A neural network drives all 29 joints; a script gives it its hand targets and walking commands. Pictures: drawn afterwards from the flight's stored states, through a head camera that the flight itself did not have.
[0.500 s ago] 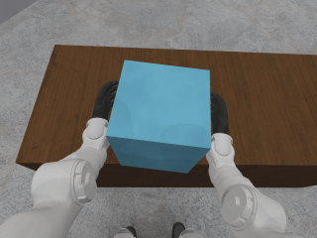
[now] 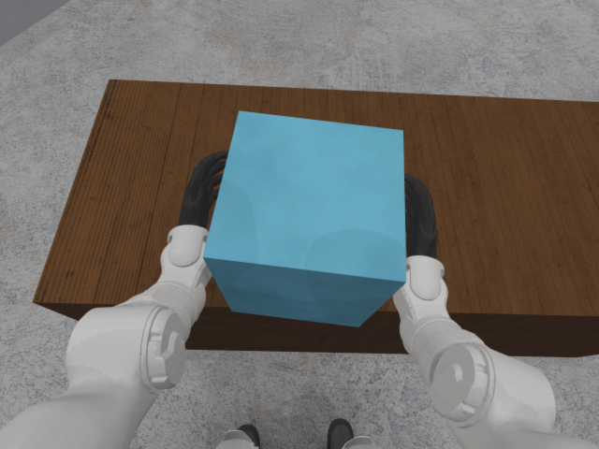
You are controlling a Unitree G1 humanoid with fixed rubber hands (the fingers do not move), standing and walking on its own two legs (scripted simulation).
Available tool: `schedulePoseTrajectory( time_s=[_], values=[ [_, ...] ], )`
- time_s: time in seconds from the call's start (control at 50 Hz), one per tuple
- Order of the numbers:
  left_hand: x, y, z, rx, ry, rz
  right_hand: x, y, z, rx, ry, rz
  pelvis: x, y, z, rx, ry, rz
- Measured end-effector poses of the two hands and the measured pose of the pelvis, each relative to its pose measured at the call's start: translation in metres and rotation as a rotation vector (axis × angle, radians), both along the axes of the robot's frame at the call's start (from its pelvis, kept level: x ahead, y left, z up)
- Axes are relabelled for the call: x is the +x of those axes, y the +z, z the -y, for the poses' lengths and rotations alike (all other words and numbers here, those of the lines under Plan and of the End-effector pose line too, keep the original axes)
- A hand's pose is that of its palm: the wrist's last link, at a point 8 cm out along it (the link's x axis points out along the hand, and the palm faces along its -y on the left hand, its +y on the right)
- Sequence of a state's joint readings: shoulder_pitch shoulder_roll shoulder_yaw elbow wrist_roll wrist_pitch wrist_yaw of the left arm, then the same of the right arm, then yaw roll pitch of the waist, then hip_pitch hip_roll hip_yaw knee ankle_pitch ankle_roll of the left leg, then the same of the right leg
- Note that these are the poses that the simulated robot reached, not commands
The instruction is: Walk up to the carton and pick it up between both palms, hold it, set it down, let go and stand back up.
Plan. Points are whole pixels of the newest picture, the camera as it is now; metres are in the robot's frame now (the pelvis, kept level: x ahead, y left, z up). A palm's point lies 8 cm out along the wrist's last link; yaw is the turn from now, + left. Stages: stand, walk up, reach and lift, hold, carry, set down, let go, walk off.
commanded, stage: reach and lift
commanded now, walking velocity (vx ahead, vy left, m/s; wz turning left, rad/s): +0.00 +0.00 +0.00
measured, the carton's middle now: (306, 232) +0.42 +0.00 -0.04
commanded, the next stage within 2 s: none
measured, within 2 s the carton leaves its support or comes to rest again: leaves its support in 0.74 s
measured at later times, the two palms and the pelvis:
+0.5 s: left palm (198, 218) +0.42 +0.15 -0.01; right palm (420, 238) +0.40 -0.15 -0.01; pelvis +0.00 +0.00 +0.00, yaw +0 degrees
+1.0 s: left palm (178, 197) +0.40 +0.15 +0.08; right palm (451, 219) +0.38 -0.15 +0.09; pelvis -0.01 +0.00 +0.00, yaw +3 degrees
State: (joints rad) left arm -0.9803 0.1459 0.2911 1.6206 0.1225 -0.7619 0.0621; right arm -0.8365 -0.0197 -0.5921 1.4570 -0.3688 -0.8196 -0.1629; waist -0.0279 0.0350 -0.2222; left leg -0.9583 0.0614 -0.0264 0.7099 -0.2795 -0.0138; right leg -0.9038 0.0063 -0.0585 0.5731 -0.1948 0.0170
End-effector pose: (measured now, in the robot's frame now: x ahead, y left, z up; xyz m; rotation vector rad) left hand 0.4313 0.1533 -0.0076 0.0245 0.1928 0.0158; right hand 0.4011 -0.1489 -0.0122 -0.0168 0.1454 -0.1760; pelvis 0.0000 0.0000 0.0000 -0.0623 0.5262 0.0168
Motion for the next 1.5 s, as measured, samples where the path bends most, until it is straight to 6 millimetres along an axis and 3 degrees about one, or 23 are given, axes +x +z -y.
schedulePoseTrajectory(
  time_s=[0.4, 0.76, 0.88, 1.06, 1.22, 1.3, 1.42, 1.5],
  values=[
    [-0.004, 0.0, 0.002, -0.009, 0.029, -0.011, 0.002, 0.003, 0.002, -0.019, 0.007, -0.036, -0.001, -0.004, -0.002, -0.009, 0.001, -0.005],
    [-0.032, 0.008, 0.0, 0.013, 0.063, -0.065, -0.017, 0.013, -0.002, -0.039, 0.013, -0.104, -0.002, -0.006, -0.005, -0.022, 0.026, 0.048],
    [-0.037, 0.034, -0.002, 0.021, 0.063, -0.02, -0.021, 0.04, -0.004, -0.013, 0.013, -0.057, -0.003, -0.005, -0.005, -0.016, 0.039, 0.1],
    [-0.025, 0.12, 0.005, 0.033, 0.035, 0.062, -0.017, 0.123, 0.003, 0.027, -0.02, 0.019, -0.009, 0.007, -0.003, 0.015, 0.052, 0.259],
    [-0.025, 0.175, 0.011, 0.037, 0.038, 0.054, -0.017, 0.172, 0.009, 0.057, -0.023, 0.006, -0.008, 0.028, -0.001, 0.04, 0.032, 0.397],
    [-0.031, 0.178, 0.011, 0.009, 0.051, 0.039, -0.021, 0.175, 0.009, 0.069, -0.017, -0.012, -0.007, 0.035, 0.002, 0.051, 0.024, 0.469],
    [-0.045, 0.158, 0.008, 0.002, 0.07, -0.011, -0.03, 0.152, 0.006, 0.078, -0.005, -0.063, -0.005, 0.039, 0.006, 0.055, 0.021, 0.5],
    [-0.049, 0.155, 0.007, 0.0, 0.082, -0.003, -0.031, 0.148, 0.006, 0.077, 0.007, -0.054, -0.004, 0.04, 0.008, 0.054, 0.027, 0.484]
  ],
)
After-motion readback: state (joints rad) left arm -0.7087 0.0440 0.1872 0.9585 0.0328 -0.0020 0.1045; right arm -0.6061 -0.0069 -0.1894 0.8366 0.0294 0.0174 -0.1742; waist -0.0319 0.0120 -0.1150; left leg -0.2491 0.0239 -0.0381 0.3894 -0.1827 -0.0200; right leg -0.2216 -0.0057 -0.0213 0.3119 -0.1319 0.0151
